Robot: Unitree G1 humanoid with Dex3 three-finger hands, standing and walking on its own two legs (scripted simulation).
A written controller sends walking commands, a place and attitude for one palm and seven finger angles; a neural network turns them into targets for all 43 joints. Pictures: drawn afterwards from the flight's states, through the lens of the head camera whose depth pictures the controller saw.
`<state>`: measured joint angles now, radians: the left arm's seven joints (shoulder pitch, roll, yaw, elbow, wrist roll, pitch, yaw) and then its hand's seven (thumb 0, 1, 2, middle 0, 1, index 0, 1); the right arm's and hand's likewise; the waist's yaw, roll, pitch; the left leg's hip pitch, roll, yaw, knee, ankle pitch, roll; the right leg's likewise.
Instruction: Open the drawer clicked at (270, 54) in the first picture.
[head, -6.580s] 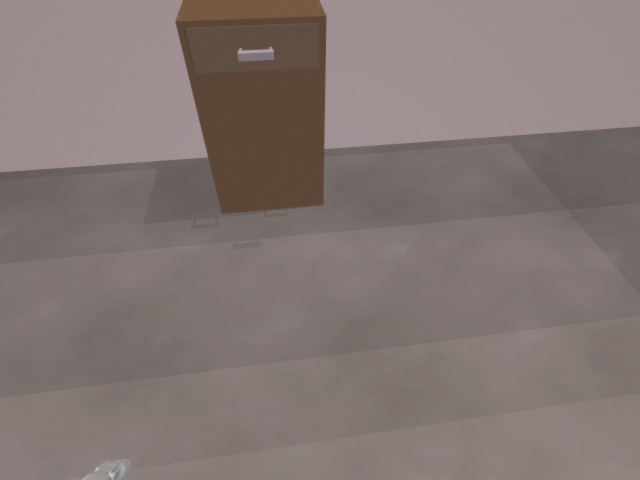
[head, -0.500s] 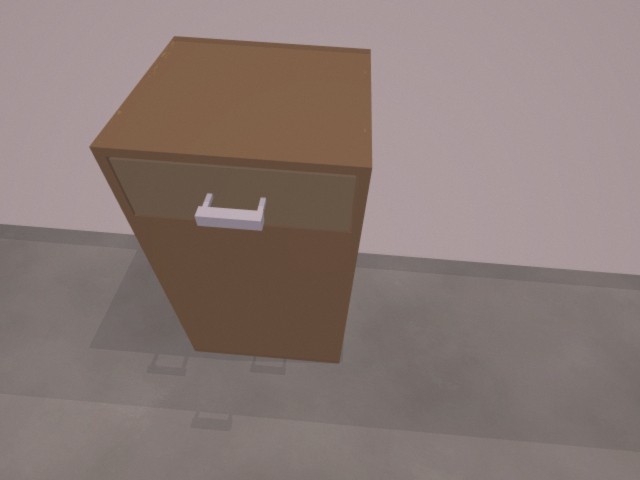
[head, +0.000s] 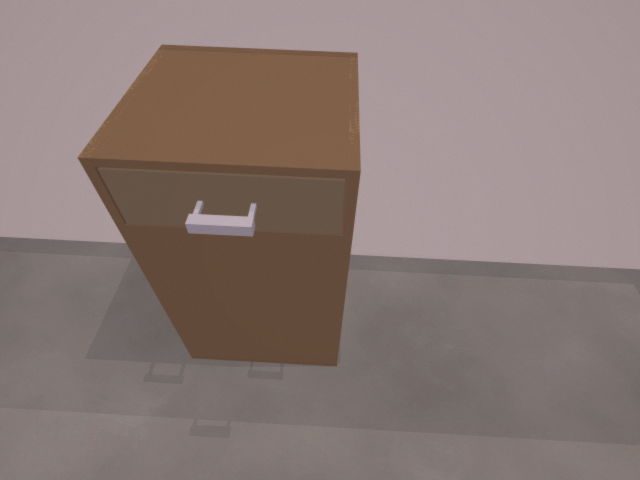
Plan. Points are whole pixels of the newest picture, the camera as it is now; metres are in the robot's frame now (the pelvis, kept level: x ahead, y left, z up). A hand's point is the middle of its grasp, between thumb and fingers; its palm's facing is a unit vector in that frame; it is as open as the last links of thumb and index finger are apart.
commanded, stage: look again from close up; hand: left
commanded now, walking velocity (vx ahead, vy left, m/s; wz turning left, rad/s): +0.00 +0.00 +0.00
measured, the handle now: (223, 216) +0.55 +0.21 -0.04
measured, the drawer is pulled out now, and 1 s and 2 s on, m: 0.00 0.00 0.00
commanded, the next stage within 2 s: raise the hand with hooked fingers in 0.46 s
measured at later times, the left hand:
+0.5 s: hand out of the picture -0.02 +0.18 -0.18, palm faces +0.02 -0.98 -0.19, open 7.4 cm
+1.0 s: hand out of the picture +0.12 +0.16 -0.08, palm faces -0.14 -0.25 -0.96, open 8.7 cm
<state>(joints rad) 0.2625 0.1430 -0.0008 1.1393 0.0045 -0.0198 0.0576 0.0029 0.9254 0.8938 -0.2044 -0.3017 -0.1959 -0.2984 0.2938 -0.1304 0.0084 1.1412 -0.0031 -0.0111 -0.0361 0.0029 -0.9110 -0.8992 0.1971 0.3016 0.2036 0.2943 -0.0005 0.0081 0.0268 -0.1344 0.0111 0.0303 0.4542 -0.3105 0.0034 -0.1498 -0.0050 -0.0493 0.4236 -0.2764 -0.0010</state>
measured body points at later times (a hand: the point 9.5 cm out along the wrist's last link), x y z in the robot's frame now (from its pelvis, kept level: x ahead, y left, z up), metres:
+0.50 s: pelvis -0.02 +0.01 +0.00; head +0.00 +0.00 +0.45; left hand -0.02 +0.23 -0.16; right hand -0.03 -0.21 -0.17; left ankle -0.05 +0.11 -0.74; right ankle -0.03 -0.11 -0.74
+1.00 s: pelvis -0.04 -0.03 -0.04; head +0.00 -0.04 +0.41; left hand +0.12 +0.18 -0.02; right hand +0.21 -0.27 -0.09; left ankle -0.05 +0.11 -0.74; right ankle -0.03 -0.12 -0.74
